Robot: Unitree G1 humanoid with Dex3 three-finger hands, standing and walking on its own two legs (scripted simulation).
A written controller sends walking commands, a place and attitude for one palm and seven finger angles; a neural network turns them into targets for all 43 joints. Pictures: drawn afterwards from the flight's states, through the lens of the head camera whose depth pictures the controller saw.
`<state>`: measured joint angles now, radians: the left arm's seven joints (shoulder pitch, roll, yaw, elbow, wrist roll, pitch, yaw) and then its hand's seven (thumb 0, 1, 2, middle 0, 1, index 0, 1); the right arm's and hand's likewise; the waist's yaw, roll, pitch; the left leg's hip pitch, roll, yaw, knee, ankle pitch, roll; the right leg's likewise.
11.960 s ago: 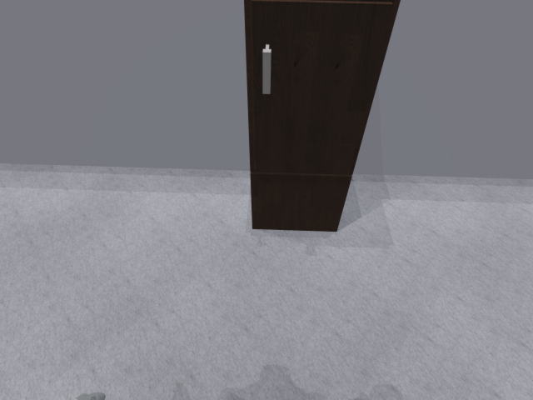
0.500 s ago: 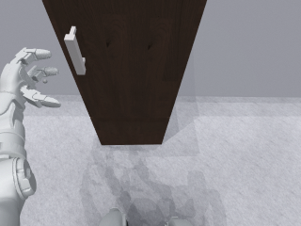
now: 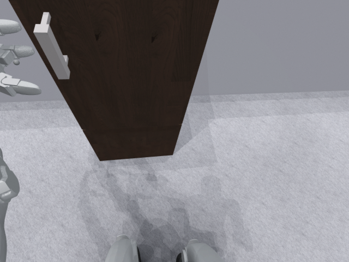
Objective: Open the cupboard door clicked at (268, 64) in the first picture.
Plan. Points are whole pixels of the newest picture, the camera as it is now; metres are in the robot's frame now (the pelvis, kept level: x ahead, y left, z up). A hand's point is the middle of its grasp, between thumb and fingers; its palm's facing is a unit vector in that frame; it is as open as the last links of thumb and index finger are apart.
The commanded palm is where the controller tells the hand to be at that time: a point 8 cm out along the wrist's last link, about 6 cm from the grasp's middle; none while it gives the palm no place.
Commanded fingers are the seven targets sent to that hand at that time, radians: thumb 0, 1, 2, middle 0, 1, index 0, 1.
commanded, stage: move the hooked fingers beside the handle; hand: left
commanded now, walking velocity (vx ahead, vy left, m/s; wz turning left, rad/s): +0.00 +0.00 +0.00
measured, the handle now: (55, 47) +0.56 +0.21 +0.11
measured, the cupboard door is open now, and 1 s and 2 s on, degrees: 0 0 0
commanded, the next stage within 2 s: slide the fingers in behind the handle in 0.78 s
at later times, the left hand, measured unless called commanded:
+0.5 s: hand (15, 66) +0.50 +0.28 +0.11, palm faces +0.03 -1.00 +0.00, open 14.0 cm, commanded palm +0.49 +0.31 +0.10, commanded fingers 0.00 -0.50 0.30 -0.30 -1.20 -0.30 -1.20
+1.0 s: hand (13, 69) +0.50 +0.28 +0.11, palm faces +0.04 -1.00 +0.00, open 14.0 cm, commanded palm +0.49 +0.31 +0.10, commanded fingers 0.00 -0.50 0.30 -0.30 -1.20 -0.30 -1.20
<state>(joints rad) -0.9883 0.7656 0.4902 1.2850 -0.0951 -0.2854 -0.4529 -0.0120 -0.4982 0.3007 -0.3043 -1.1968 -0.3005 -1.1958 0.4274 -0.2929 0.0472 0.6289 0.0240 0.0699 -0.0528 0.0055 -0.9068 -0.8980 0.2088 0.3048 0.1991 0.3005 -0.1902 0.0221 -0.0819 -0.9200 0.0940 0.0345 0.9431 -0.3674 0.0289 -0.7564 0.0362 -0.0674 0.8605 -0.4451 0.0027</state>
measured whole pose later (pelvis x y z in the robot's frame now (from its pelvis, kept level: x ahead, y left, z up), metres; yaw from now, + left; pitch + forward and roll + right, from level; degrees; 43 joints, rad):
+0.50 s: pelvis +0.01 +0.01 +0.00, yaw +0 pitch +20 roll -5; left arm -0.94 0.71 0.47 1.22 -0.11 -0.29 -0.43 -0.01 -0.50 0.30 -0.30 -1.20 -0.30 -1.20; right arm 0.42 -0.28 0.05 0.62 0.02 0.10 -0.03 0.00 -0.91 -0.90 0.21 0.30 0.20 0.30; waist -0.17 0.02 -0.10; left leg -0.92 0.09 0.03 0.96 -0.39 0.04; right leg -0.75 0.03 -0.07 0.85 -0.45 0.01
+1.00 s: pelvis +0.00 +0.00 +0.00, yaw +0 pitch +20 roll -5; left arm -0.97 0.76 0.48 1.27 -0.11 -0.30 -0.45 -0.01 -0.50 0.30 -0.30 -1.20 -0.30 -1.20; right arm 0.42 -0.29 0.05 0.62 0.02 0.09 -0.04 0.00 -0.91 -0.90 0.21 0.30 0.20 0.30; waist -0.18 0.03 -0.09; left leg -0.95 0.10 0.02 0.98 -0.38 0.03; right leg -0.78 0.04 -0.07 0.88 -0.45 0.01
